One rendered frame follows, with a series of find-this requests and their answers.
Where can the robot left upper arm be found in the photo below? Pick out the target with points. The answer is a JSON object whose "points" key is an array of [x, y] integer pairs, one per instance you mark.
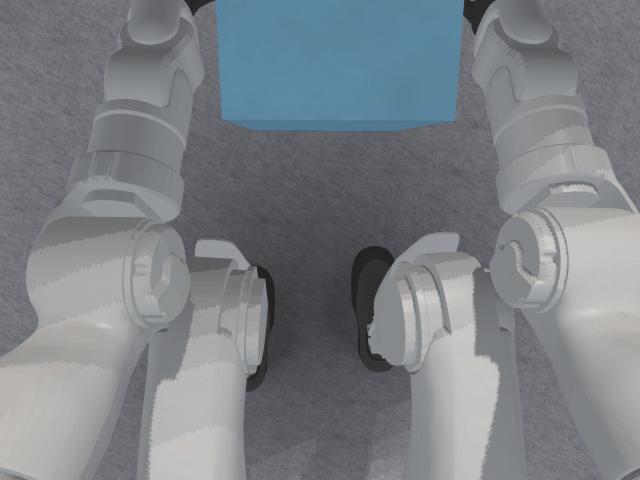
{"points": [[100, 286]]}

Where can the robot left forearm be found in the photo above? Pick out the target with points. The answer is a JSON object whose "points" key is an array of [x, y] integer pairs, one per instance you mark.
{"points": [[140, 128]]}

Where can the robot right forearm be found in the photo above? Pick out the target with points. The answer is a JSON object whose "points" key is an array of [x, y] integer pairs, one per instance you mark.
{"points": [[537, 116]]}

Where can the robot right upper arm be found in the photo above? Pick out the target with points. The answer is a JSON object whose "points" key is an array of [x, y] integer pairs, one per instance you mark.
{"points": [[574, 273]]}

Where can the carton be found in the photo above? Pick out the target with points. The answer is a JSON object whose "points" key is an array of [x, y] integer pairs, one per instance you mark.
{"points": [[338, 65]]}

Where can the robot right hand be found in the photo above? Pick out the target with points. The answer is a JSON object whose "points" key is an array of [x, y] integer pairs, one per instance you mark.
{"points": [[474, 11]]}

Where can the robot right shin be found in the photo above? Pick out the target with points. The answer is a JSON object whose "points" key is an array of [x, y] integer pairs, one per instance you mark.
{"points": [[440, 242]]}

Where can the left robot foot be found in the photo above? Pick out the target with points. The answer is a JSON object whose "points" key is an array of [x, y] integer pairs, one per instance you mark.
{"points": [[255, 379]]}

